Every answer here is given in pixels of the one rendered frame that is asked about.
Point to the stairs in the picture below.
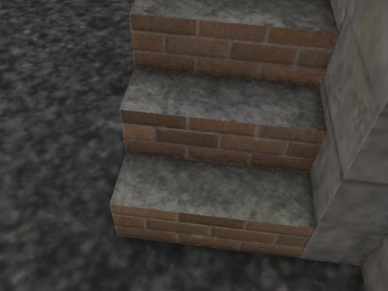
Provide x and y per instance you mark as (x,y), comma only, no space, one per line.
(222,120)

